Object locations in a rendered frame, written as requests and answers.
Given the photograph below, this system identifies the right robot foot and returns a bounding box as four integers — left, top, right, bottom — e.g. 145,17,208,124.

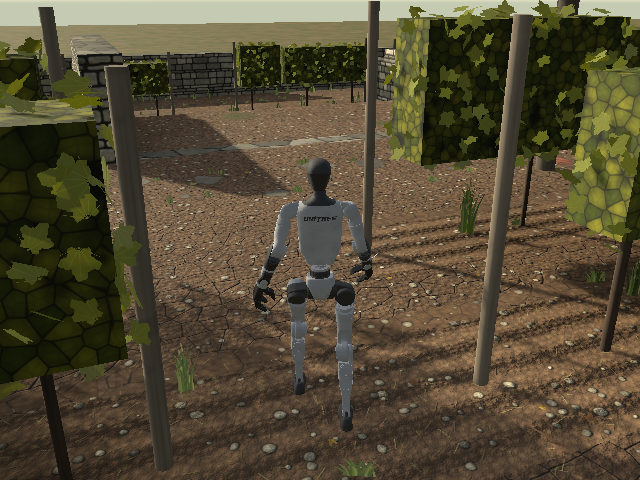
338,404,353,432

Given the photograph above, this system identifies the robot left hand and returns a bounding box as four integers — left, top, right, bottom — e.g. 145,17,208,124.
253,284,276,312

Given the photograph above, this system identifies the robot head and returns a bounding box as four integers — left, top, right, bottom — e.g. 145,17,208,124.
302,158,336,206

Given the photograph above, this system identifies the robot right upper arm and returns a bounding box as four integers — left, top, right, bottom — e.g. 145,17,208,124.
340,201,368,254

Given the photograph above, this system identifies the robot right forearm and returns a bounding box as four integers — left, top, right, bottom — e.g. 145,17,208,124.
357,238,373,270

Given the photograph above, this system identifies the robot left forearm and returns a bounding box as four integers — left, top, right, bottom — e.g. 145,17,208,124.
256,243,280,289

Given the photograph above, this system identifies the robot right hand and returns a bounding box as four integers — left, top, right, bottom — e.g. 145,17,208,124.
350,263,373,282

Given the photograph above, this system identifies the robot left upper arm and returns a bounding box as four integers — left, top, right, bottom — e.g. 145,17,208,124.
270,202,299,259

